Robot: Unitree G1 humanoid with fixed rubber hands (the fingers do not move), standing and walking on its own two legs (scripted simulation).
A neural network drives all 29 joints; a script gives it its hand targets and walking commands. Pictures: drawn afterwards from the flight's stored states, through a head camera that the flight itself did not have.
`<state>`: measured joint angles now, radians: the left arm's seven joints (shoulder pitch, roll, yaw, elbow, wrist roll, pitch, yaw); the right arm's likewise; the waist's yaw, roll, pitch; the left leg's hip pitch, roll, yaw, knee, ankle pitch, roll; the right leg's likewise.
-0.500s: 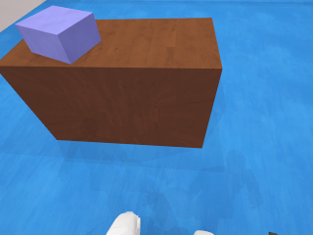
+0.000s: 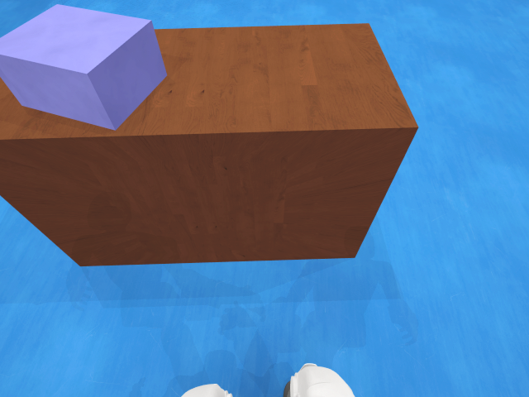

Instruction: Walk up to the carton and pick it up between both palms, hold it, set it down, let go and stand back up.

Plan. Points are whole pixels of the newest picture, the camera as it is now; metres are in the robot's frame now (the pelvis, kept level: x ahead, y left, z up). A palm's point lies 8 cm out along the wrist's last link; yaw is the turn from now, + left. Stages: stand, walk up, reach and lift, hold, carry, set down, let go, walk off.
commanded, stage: walk up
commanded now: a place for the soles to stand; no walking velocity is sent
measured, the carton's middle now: (84, 64) +0.86 +0.40 +0.03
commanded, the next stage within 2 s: none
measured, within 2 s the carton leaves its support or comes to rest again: neither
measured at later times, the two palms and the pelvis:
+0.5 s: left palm out of the picture +0.15 +0.54 -0.09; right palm (347, 352) +0.18 -0.15 -0.10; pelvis +0.10 +0.18 -0.02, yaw -1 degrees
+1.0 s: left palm out of the picture +0.24 +0.67 -0.09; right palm (252, 294) +0.30 +0.01 -0.12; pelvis +0.20 +0.32 -0.02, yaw +0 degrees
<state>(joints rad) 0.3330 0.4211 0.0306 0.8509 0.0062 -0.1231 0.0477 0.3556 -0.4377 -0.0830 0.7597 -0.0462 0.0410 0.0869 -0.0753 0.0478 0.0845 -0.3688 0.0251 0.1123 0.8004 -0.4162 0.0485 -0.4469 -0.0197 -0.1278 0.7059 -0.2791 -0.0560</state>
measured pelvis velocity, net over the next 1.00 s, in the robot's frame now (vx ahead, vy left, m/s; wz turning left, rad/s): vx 0.20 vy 0.32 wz -0.01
